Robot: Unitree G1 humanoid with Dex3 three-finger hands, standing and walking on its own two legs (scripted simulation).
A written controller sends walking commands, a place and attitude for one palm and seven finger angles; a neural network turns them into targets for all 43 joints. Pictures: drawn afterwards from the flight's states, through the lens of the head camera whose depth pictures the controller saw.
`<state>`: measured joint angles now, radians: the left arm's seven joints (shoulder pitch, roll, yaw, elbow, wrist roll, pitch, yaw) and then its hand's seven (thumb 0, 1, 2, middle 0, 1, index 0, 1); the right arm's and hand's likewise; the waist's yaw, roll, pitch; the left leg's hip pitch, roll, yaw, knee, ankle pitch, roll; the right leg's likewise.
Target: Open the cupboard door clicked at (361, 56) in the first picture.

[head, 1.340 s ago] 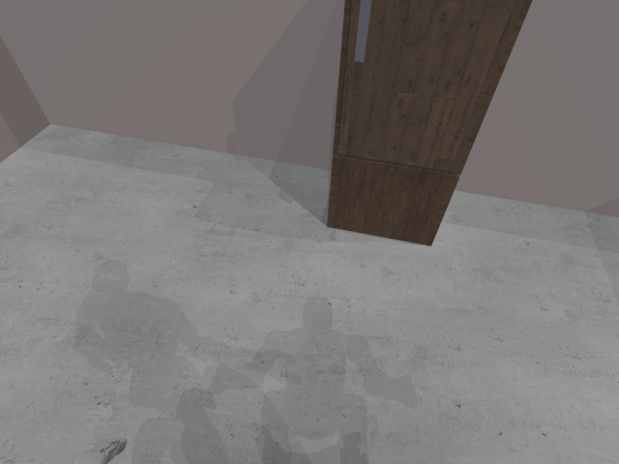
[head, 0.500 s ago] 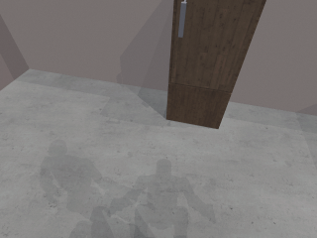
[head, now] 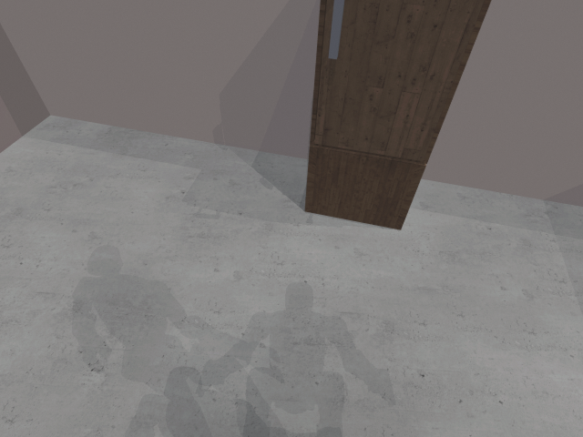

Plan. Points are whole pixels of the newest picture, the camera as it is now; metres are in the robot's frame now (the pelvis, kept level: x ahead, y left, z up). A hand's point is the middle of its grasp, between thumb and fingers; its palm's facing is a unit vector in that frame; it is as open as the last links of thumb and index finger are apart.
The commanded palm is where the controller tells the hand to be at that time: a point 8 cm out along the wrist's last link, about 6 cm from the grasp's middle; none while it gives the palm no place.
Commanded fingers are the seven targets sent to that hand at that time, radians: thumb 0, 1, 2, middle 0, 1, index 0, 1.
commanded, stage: look at it before walking up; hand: left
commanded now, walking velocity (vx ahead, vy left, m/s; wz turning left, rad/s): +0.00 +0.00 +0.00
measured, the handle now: (337, 24) +1.17 -0.07 +0.10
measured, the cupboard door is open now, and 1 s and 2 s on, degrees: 0 0 0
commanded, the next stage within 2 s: walk to a spot facing it in 0.10 s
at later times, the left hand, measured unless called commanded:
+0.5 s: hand out of the picture +0.07 +0.20 -0.18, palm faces -0.09 -0.97 -0.23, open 7.4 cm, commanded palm none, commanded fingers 0.00 0.90 0.90 -0.20 -0.30 -0.20 -0.30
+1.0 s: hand (211, 436) +0.16 +0.14 -0.19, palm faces -0.12 -0.98 -0.15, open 7.3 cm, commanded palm none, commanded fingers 0.00 0.90 0.90 -0.20 -0.30 -0.20 -0.30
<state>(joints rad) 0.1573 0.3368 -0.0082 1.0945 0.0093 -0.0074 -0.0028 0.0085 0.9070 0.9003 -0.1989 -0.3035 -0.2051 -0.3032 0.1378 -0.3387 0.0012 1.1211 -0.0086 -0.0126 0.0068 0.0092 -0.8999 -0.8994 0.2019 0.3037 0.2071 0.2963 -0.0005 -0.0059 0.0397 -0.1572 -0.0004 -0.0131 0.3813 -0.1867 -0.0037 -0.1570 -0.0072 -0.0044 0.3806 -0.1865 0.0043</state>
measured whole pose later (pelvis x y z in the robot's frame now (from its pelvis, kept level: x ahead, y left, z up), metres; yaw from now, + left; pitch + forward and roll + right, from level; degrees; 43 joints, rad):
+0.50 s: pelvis +0.05 -0.01 -0.01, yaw -7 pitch -1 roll +1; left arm 0.32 0.24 0.02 1.08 0.02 0.02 -0.03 0.01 0.91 0.90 -0.20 -0.30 -0.20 -0.30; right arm 0.25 -0.23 -0.01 1.08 -0.02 -0.02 0.01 0.01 -0.90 -0.90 0.20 0.30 0.21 0.30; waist 0.02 -0.01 0.00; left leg -0.13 0.04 0.10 0.51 -0.36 -0.01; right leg -0.26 0.01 0.01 0.67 -0.42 -0.02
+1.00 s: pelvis +0.23 -0.02 -0.02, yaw -14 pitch -1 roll -2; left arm 0.49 0.11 0.02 1.14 0.02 -0.07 0.03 0.01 0.91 0.90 -0.20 -0.30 -0.20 -0.30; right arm 0.11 -0.16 -0.04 1.01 -0.01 -0.03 0.03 0.01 -0.90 -0.90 0.20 0.30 0.20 0.30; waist 0.05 0.01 0.05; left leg -0.55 0.09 0.11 0.72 -0.15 -0.01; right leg 0.11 0.05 0.05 0.30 -0.40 -0.02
